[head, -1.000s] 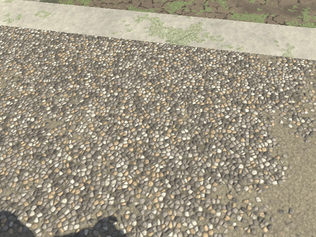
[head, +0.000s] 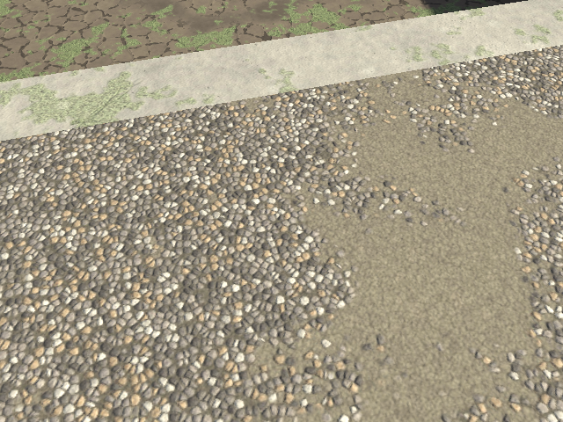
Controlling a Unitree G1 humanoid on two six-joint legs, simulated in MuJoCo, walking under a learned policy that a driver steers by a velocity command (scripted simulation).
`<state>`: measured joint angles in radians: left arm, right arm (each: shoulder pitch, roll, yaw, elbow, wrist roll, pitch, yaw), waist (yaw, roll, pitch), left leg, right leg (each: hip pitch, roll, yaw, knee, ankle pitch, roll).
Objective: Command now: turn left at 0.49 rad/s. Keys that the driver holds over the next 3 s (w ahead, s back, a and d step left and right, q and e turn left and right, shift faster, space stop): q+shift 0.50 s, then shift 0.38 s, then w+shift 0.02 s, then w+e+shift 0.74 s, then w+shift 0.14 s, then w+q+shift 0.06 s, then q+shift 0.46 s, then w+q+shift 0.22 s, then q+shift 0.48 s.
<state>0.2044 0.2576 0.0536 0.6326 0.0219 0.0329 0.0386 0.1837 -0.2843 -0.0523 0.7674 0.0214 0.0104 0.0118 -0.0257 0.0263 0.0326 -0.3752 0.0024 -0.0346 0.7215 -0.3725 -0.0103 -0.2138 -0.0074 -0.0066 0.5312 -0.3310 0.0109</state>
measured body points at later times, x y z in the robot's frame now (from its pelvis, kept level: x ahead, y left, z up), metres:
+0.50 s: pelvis +0.00 +0.06 +0.01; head +0.04 +0.11 +0.46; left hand +0.08 +0.39 -0.08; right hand +0.26 -0.16 -0.06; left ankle +0.00 +0.13 -0.73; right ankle +0.12 -0.10 -0.66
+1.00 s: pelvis +0.07 +0.05 +0.01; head +0.09 +0.05 +0.46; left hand +0.01 +0.34 -0.09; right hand +0.35 -0.09 -0.09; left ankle -0.04 +0.14 -0.69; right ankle +0.14 -0.06 -0.73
